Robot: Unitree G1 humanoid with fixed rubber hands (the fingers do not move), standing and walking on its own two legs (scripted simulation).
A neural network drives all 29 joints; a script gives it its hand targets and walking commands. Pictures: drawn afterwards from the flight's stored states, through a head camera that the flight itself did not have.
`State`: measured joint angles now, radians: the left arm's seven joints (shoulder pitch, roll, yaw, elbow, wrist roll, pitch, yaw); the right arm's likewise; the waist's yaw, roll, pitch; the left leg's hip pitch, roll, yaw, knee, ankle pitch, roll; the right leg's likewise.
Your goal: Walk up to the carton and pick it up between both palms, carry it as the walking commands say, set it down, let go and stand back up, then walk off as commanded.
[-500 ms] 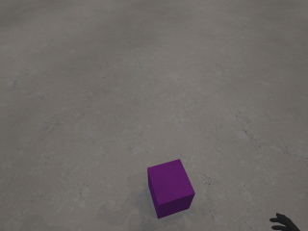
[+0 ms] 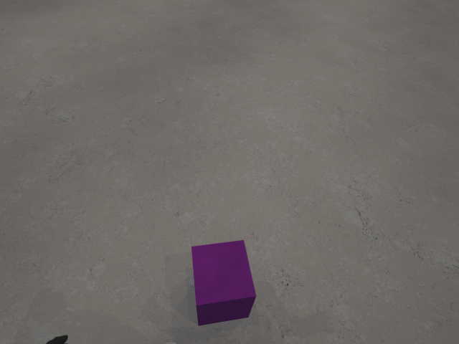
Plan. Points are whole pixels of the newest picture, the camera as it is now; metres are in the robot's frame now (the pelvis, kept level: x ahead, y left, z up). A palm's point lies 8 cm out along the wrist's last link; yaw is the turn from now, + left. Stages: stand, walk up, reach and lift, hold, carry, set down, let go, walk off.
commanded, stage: walk up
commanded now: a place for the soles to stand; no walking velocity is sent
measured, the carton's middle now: (220, 283) +0.47 +0.01 -0.61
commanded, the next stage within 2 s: reach and lift in 1.66 s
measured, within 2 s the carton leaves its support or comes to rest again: neither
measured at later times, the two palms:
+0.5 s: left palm out of the picture +0.15 +0.25 -0.08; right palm out of the picture +0.16 -0.43 -0.03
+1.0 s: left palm out of the picture +0.14 +0.26 -0.08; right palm out of the picture +0.18 -0.41 -0.03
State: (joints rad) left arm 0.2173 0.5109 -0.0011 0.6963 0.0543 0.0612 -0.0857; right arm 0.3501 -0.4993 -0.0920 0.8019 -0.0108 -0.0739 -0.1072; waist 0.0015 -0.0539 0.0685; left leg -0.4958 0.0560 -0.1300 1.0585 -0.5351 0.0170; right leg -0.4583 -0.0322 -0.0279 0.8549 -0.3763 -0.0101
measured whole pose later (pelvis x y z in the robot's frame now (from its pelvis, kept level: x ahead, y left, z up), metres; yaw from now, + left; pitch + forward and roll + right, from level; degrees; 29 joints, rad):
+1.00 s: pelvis +0.05 -0.07 +0.02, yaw +5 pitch -2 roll +0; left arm 0.16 0.46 0.00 0.79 0.03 0.00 -0.02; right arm 0.25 -0.50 -0.07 0.80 -0.01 -0.09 -0.03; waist 0.01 -0.06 0.06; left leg -0.36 0.00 -0.02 0.74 -0.36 0.00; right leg -0.36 -0.05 -0.08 0.75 -0.37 -0.02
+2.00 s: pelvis +0.05 -0.07 +0.02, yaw +6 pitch +1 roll +0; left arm 0.08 0.39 0.08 0.60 0.08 0.03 -0.06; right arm 0.06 -0.35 -0.12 0.65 -0.05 0.03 0.01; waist 0.01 -0.04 0.21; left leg -0.41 0.01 -0.05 0.74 -0.36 -0.01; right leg -0.39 -0.03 -0.10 0.73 -0.36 -0.01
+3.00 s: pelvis +0.00 -0.07 -0.06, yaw +4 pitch +43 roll -1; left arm -0.92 0.28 0.23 0.82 0.01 0.06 0.00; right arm -0.97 -0.23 -0.19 0.82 0.06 0.10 -0.06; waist 0.01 -0.04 -0.05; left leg -1.47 0.01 -0.03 1.00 -0.28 -0.02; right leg -1.45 -0.04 -0.07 0.97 -0.27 -0.01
